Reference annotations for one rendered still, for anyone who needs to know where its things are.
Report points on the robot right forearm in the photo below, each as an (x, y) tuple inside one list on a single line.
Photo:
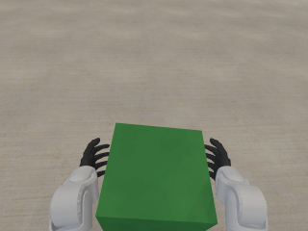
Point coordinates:
[(246, 208)]

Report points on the robot left forearm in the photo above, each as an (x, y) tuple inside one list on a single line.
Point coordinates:
[(71, 204)]

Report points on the carton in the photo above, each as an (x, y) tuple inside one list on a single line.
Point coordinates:
[(156, 179)]

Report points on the robot left hand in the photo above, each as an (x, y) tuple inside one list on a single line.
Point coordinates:
[(89, 157)]

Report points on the robot right hand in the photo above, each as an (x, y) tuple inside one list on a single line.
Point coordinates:
[(220, 159)]

